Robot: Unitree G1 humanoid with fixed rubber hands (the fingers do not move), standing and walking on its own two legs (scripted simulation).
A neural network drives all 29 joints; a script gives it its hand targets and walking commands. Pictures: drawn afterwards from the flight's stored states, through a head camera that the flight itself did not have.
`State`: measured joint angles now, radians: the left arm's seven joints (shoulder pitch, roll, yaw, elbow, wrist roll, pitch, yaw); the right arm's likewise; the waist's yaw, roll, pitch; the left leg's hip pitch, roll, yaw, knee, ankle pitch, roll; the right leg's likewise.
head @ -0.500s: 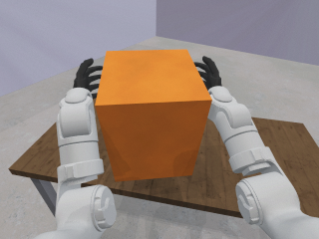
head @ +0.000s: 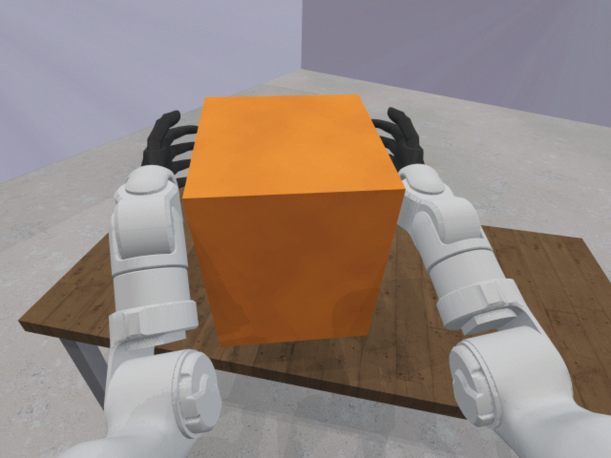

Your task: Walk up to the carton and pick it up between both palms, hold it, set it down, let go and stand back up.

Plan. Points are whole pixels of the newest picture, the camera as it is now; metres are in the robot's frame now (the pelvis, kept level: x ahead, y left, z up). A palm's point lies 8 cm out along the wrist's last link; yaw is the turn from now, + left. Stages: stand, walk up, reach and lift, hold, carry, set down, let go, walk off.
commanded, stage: hold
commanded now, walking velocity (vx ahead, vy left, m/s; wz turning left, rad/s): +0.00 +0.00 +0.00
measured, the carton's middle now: (289, 220) +0.37 +0.01 +0.19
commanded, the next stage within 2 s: none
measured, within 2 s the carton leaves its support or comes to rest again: neither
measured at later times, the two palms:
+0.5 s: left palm (161, 176) +0.37 +0.15 +0.26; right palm (407, 171) +0.36 -0.14 +0.26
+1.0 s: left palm (161, 172) +0.37 +0.15 +0.27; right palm (407, 167) +0.36 -0.14 +0.26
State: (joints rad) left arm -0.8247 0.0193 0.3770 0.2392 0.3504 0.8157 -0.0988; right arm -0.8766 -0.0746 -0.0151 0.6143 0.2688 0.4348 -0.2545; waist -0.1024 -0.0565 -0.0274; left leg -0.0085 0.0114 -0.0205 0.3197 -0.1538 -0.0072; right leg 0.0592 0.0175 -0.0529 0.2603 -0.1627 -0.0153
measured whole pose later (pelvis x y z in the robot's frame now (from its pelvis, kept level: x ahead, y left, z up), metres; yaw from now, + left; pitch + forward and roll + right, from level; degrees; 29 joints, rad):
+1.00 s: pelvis +0.00 +0.00 +0.00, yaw +1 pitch -9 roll -1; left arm -0.82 0.02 0.37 0.23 0.34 0.82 -0.10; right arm -0.88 -0.08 -0.01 0.60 0.28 0.44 -0.26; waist -0.11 -0.05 -0.03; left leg -0.01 0.01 -0.03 0.32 -0.16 -0.01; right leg 0.07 0.02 -0.06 0.25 -0.16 -0.02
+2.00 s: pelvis +0.00 +0.00 +0.00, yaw +1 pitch -9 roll -1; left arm -0.83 0.02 0.37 0.23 0.34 0.82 -0.09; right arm -0.88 -0.08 -0.01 0.61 0.27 0.44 -0.26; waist -0.11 -0.06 -0.03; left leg -0.01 0.01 -0.03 0.32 -0.16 -0.01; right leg 0.06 0.02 -0.06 0.26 -0.17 -0.02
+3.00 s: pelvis +0.00 +0.00 +0.00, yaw +1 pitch -9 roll -1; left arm -0.82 0.01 0.38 0.22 0.35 0.82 -0.10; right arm -0.87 -0.09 0.00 0.60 0.29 0.45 -0.27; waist -0.11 -0.05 -0.03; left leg 0.00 0.01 -0.02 0.32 -0.16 -0.01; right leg 0.07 0.02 -0.05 0.26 -0.17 -0.02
